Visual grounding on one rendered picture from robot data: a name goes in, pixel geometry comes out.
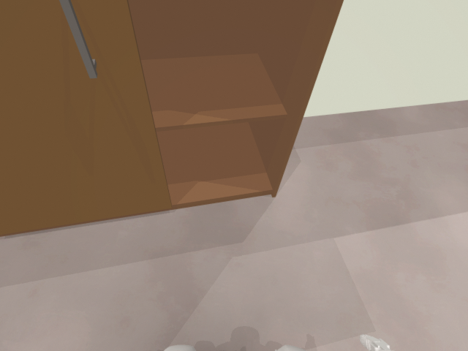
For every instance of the right robot hand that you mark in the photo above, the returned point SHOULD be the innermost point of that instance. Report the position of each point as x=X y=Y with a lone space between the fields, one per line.
x=373 y=344

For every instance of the handle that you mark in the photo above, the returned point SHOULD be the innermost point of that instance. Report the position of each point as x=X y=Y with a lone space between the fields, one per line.
x=77 y=33

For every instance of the wardrobe door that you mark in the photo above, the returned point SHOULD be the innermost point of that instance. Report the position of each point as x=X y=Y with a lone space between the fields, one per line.
x=74 y=148

